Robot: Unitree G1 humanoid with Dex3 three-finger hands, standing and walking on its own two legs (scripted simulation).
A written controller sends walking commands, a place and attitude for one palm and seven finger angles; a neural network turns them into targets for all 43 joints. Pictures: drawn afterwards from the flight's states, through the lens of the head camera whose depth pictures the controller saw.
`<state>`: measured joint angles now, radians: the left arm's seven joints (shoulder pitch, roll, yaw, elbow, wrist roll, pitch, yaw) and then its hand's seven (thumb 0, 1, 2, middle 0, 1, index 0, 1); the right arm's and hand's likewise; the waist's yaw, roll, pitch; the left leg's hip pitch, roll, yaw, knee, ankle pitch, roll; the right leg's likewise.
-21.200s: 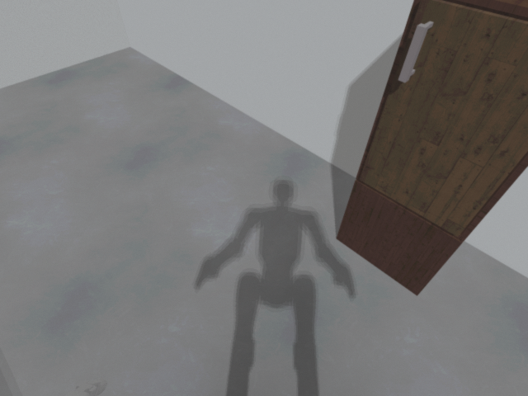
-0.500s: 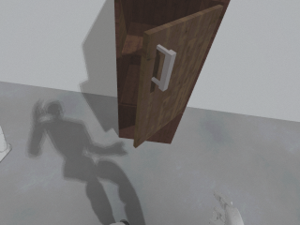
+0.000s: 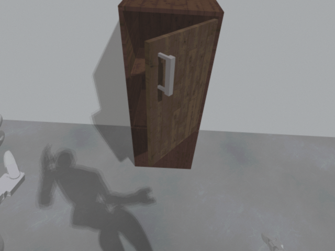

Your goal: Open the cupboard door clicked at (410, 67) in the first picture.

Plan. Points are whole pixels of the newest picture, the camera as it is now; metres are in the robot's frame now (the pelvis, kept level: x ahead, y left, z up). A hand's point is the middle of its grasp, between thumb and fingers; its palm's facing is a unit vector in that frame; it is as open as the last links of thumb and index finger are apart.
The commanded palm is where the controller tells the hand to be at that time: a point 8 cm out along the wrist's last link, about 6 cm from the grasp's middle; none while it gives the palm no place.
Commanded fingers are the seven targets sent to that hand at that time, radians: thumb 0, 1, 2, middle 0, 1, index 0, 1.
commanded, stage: stop stepping back and stand still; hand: left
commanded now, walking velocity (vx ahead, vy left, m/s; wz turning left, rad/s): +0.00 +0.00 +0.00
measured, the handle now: (165, 74) +0.60 +0.05 +0.15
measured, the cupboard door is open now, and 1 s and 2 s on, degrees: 49 49 49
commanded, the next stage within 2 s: let the arm hang, fingers relaxed in 0.88 s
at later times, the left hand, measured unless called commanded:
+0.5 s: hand out of the picture +0.13 +0.28 +0.15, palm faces +0.44 -0.81 -0.38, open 7.4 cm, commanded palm +0.06 +0.32 +0.19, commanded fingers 0.00 0.90 0.90 -0.20 -0.30 -0.20 -0.30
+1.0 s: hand out of the picture +0.10 +0.28 +0.15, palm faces +0.43 -0.80 -0.41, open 7.4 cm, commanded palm none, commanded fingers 0.00 0.90 0.90 -0.20 -0.30 -0.20 -0.30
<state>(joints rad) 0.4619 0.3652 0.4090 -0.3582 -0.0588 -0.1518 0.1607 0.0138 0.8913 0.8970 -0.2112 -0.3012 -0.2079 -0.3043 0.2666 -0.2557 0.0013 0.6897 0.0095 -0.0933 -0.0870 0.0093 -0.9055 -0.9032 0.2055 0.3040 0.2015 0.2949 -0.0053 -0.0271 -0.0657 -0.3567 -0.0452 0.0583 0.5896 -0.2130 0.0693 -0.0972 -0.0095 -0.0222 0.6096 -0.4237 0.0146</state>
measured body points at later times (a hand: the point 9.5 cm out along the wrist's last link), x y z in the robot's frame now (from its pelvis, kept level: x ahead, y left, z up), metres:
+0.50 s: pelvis -0.07 +0.02 +0.01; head -0.07 +0.03 +0.46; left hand +0.10 +0.32 +0.17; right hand +0.09 -0.22 -0.07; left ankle -0.03 +0.12 -0.72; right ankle -0.08 -0.11 -0.72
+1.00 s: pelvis -0.10 +0.02 +0.02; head -0.09 +0.03 +0.47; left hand +0.07 +0.32 +0.17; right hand +0.07 -0.21 -0.07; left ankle -0.03 +0.12 -0.72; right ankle -0.08 -0.11 -0.72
